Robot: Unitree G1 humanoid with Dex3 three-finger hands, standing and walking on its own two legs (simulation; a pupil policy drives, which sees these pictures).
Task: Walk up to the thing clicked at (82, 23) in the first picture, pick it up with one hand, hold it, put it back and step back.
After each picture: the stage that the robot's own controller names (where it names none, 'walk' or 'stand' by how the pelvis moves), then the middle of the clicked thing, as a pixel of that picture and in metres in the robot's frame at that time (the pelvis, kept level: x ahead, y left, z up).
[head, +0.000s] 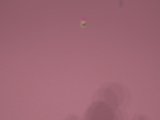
stand; (83, 22) +1.88 -0.02 -0.72
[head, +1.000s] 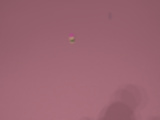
walk; (71, 38) +1.73 +0.26 -0.70
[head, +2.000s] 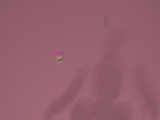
walk; (59, 57) +1.16 +0.35 -0.72
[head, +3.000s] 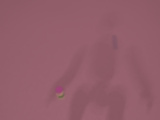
walk; (60, 92) +0.74 +0.27 -0.72
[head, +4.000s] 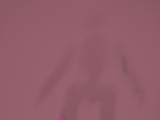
walk; out of the picture +0.48 +0.17 -0.71
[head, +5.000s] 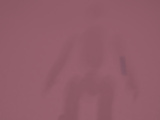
stand; out of the picture +0.40 +0.17 -0.72
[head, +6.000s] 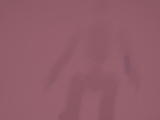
stand; out of the picture +0.39 +0.17 -0.72
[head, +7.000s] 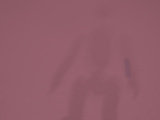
stand; out of the picture +0.39 +0.18 -0.72
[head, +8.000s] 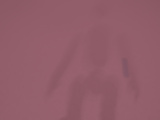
stand; out of the picture +0.38 +0.18 -0.73
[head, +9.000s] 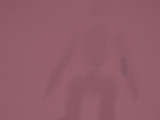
stand; out of the picture +0.37 +0.19 -0.73
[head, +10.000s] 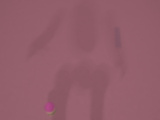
go down; (50, 109) +0.40 +0.19 -0.63
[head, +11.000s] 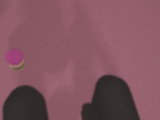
go down; (16, 60) +0.46 +0.21 -0.30
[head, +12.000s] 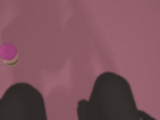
close in; (9, 55) +0.47 +0.22 -0.29
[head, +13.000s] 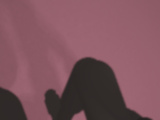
close; out of the picture +0.45 +0.26 -0.23
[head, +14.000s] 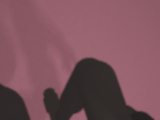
lift; out of the picture +0.44 +0.26 -0.24
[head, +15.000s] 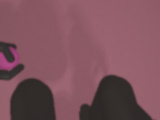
lift; (6, 61) +0.38 +0.25 -0.11
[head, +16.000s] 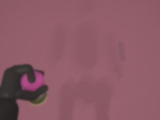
hold; (35, 89) +0.33 +0.17 +0.03
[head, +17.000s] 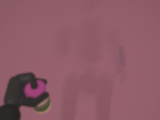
hold; (39, 97) +0.31 +0.17 -0.01
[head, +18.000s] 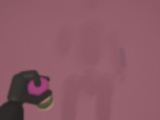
hold; (41, 94) +0.32 +0.16 -0.01
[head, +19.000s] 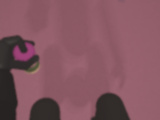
crouch; (28, 59) +0.43 +0.18 -0.09
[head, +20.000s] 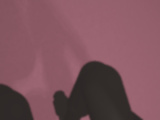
lower; out of the picture +0.44 +0.26 -0.24
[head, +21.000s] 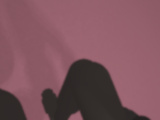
lower; out of the picture +0.45 +0.27 -0.24
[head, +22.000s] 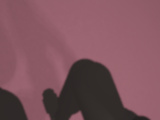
lower; out of the picture +0.45 +0.27 -0.24
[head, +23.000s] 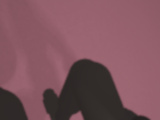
lower; out of the picture +0.45 +0.27 -0.24
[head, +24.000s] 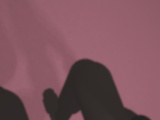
loosen; out of the picture +0.45 +0.27 -0.24
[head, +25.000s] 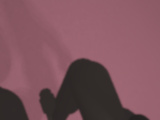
withdraw; out of the picture +0.44 +0.26 -0.24
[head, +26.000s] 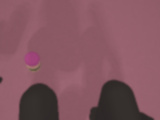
walk; (33, 62) +0.46 +0.20 -0.32
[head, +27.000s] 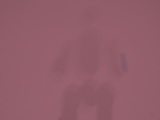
stand; out of the picture +0.38 +0.15 -0.65
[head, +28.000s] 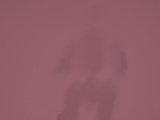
stand; out of the picture +0.41 +0.17 -0.67
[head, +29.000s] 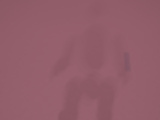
stand; out of the picture +0.40 +0.16 -0.68
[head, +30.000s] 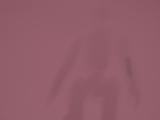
walk; out of the picture +0.41 +0.16 -0.72
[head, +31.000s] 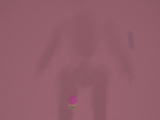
walk; (72, 102) +0.50 +0.06 -0.70
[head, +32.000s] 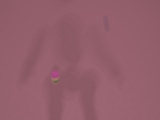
walk; (55, 77) +0.71 +0.17 -0.71
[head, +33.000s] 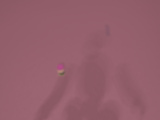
stand; (60, 70) +1.01 +0.30 -0.70
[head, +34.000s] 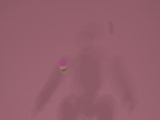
stand; (63, 66) +1.00 +0.20 -0.72
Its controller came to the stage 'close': yes
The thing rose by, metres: 0.71
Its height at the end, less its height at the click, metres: +0.00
